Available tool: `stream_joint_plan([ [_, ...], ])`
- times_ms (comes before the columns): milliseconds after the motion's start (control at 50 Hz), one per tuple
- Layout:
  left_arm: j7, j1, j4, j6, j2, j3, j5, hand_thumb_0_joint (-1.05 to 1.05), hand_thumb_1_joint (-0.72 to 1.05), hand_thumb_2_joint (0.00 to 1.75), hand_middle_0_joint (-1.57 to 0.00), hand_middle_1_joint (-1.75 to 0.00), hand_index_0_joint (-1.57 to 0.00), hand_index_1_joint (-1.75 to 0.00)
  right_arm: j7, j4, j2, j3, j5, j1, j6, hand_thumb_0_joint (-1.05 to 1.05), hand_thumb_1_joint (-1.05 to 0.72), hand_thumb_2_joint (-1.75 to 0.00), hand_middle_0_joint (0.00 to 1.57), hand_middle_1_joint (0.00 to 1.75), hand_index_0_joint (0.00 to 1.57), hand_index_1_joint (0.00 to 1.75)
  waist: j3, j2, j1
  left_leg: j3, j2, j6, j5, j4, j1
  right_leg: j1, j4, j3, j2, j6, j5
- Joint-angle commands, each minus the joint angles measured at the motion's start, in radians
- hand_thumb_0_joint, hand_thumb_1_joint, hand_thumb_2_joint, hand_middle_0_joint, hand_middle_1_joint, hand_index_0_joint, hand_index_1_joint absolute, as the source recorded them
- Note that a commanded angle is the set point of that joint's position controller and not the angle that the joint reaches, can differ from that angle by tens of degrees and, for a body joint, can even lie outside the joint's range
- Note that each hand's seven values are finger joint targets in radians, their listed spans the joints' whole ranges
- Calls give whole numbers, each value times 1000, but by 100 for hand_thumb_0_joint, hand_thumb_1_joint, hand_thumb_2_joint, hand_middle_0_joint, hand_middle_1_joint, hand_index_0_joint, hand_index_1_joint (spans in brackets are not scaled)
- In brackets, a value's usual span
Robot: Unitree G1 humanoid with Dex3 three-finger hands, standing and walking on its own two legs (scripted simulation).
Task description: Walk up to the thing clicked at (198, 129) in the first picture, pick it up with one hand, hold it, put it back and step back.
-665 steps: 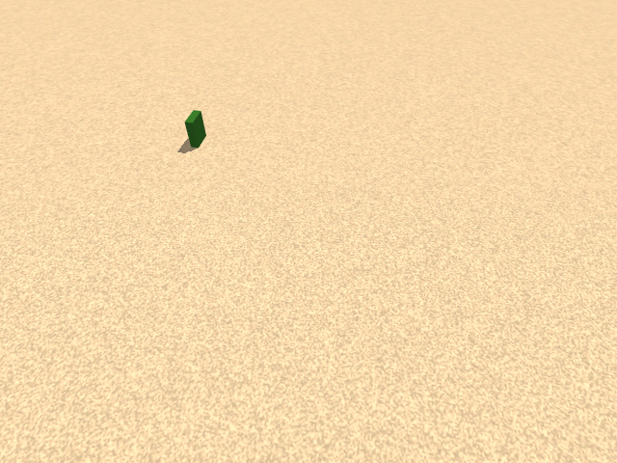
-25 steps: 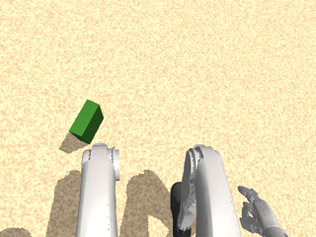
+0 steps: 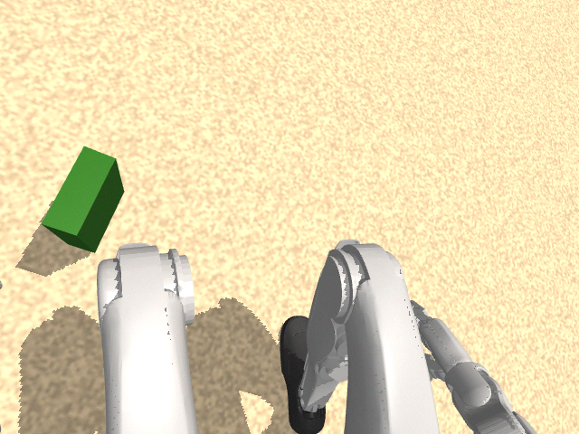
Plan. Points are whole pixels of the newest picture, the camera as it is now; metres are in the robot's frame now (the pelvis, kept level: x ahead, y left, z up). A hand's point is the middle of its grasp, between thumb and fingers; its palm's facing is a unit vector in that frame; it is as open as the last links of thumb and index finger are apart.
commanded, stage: close in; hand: left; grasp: from the side
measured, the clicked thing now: (90, 205) +0.41 +0.25 -0.23
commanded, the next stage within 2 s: rest palm in 0.74 s
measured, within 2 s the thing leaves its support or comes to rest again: neither
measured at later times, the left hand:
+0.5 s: hand (38, 211) +0.38 +0.30 -0.15, palm faces +0.30 -0.95 +0.03, open 17.5 cm
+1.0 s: hand (64, 209) +0.39 +0.28 -0.18, palm faces +0.33 -0.95 +0.00, open 17.1 cm
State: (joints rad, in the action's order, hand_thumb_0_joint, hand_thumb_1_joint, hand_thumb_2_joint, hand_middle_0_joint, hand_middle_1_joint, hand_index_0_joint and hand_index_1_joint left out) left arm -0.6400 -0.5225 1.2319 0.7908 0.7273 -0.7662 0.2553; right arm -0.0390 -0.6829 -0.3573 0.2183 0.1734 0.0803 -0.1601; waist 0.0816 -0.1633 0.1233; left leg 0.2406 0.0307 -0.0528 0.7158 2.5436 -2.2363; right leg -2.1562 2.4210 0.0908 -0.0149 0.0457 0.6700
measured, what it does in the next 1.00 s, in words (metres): stands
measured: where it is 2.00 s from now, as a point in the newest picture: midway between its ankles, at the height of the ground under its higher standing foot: (229, 410)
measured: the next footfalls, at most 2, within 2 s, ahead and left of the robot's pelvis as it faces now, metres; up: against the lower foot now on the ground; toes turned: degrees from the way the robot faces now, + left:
none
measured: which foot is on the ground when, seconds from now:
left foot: down 0.00-1.00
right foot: down 0.00-1.00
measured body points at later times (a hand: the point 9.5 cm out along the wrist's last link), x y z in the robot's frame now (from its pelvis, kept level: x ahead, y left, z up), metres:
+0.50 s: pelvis -0.02 +0.01 -0.02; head +0.18 +0.17 +0.35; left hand +0.36 +0.35 -0.15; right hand +0.16 -0.24 -0.07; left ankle +0.08 +0.14 -0.27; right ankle +0.11 -0.13 -0.27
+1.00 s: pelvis -0.02 +0.02 -0.03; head +0.19 +0.19 +0.33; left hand +0.37 +0.32 -0.18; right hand +0.14 -0.24 -0.06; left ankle +0.08 +0.14 -0.27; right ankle +0.11 -0.13 -0.27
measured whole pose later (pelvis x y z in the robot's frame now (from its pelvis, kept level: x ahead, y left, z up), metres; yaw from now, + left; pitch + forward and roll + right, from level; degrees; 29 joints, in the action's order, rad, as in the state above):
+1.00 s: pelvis -0.02 +0.02 -0.03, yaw -5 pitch +10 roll -16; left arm 0.01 -0.54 1.42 1.17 0.72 -0.51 0.08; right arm -0.17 -0.60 -0.37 0.45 0.37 0.15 -0.02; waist 0.26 -0.25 0.22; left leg 0.38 0.01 -0.02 0.68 2.68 -2.21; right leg -2.05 2.44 0.19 -0.06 0.07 0.60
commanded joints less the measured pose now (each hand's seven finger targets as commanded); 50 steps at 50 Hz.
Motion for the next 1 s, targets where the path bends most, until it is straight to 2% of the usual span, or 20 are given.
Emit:
stream_joint_plan([
  [0,41,-175,-206,123,314,-9,15,0,-56,12,-7,-14,-5,-16,10,36,-297,-67,29,-60,20,0,-93,-91,20,30,20,30,-646,488,-10,-115,29,24,-182,-307,510,252,-170,118,-32,-78,-151],
  [20,47,-165,-160,129,245,37,16,0,-57,11,-6,-14,-5,-15,7,37,-300,-58,35,-52,25,0,-94,-91,20,30,20,30,-642,475,20,-107,28,23,-201,-289,518,256,-167,125,-31,-74,-172],
  [80,92,-166,-139,158,247,41,7,0,-61,5,-7,-12,-7,-12,1,35,-307,-41,54,-46,38,0,-94,-91,20,30,20,30,-629,457,38,-93,29,21,-238,-254,506,277,-157,138,-36,-69,-212],
  [140,150,-165,-122,190,213,62,-2,0,-61,6,-7,-13,-7,-13,-14,65,-313,-19,71,-14,53,0,-94,-91,20,30,20,30,-597,438,49,-80,26,22,-241,-238,469,297,-148,154,-37,-65,-229],
  [180,195,-154,-100,203,172,84,-14,0,-61,7,-6,-14,-7,-14,-24,67,-314,-14,79,1,67,0,-93,-91,20,30,20,30,-553,441,41,-71,28,15,-212,-251,469,263,-142,169,-40,-65,-198],
  [240,275,-137,-113,234,187,62,-33,0,-61,8,-6,-13,-7,-12,-42,85,-322,0,94,10,80,0,-93,-90,20,30,20,30,-541,456,45,-63,26,13,-205,-245,458,288,-134,182,-42,-61,-202],
  [300,339,-166,-120,261,133,110,-56,0,-61,8,-5,-12,-6,-11,-57,101,-323,8,104,23,94,0,-92,-90,20,30,20,30,-491,458,76,-54,24,12,-157,-253,440,267,-138,192,-44,-59,-175],
  [320,360,-162,-112,269,155,100,-66,0,-61,8,-5,-12,-6,-11,-59,94,-329,8,107,14,100,0,-93,-90,20,30,20,30,-472,454,83,-47,25,13,-134,-257,424,260,-140,198,-45,-59,-158],
  [340,377,-165,-94,275,157,117,-77,0,-58,9,-4,-12,-6,-11,-63,94,-327,13,109,22,104,0,-92,-90,20,30,20,30,-447,436,83,-52,23,20,-93,-250,386,255,-149,196,-48,-59,-136],
  [360,391,-182,-98,285,137,141,-85,0,-57,9,-4,-11,-5,-10,-67,99,-324,18,119,23,106,0,-92,-90,20,30,20,30,-449,426,108,-51,22,22,-94,-240,382,277,-155,196,-50,-56,-144],
  [380,406,-193,-104,294,159,139,-91,0,-57,9,-4,-11,-5,-10,-68,100,-327,20,120,27,110,0,-92,-90,20,30,20,30,-426,408,104,-51,22,27,-56,-239,353,263,-162,196,-51,-56,-118],
  [460,442,-212,-61,321,138,184,-108,0,-54,11,-3,-11,-5,-10,-79,109,-342,34,133,40,117,0,-91,-90,20,30,20,30,-383,405,138,-32,23,26,-8,-247,351,249,-160,212,-55,-54,-85],
  [520,472,-197,-30,341,141,190,-104,0,-52,11,-3,-10,-4,-9,-85,119,-345,50,142,52,122,0,-92,-90,20,30,20,30,-371,385,133,-21,24,26,-3,-247,350,256,-159,217,-58,-52,-85],
  [600,502,-189,25,367,119,220,-113,0,-51,12,-4,-10,-5,-9,-92,131,-348,70,155,65,127,0,-91,-90,20,30,20,30,-341,376,149,-8,25,25,-13,-243,348,262,-156,224,-62,-50,-98],
  [720,563,-186,41,407,159,202,-133,0,-47,16,-3,-9,-3,-9,-100,128,-354,94,173,61,138,0,-91,-90,20,30,20,30,-357,407,145,-1,27,19,-57,-235,372,307,-148,233,-68,-51,-140],
  [820,620,-207,39,432,150,219,-157,0,-42,17,-2,-9,-2,-9,-106,126,-362,100,187,72,143,0,-91,-90,20,30,20,30,-324,423,170,15,30,16,-37,-237,374,297,-145,245,-67,-48,-140],
  [860,632,-220,64,430,128,249,-169,0,-39,19,-5,-7,-3,-9,-109,121,-364,100,189,74,145,0,-90,-91,20,30,20,30,-302,409,195,23,31,17,-24,-237,367,282,-146,250,-68,-46,-137],
  [940,659,-234,61,437,138,269,-182,0,-35,20,-4,-7,-2,-8,-111,119,-358,109,193,74,147,0,-89,-90,20,30,20,30,-317,384,197,19,29,23,-44,-216,362,296,-160,246,-73,-44,-158],
  [960,663,-245,72,439,127,280,-185,0,-34,21,-4,-8,-2,-9,-113,116,-362,111,196,71,149,0,-89,-91,20,30,20,30,-307,383,215,28,30,21,-41,-221,368,292,-158,252,-72,-43,-156],
  [980,668,-243,80,440,123,286,-187,0,-32,22,-4,-8,-2,-9,-114,113,-362,114,198,68,148,0,-90,-91,20,30,20,30,-312,378,215,30,28,22,-37,-220,364,298,-159,255,-75,-42,-155],
])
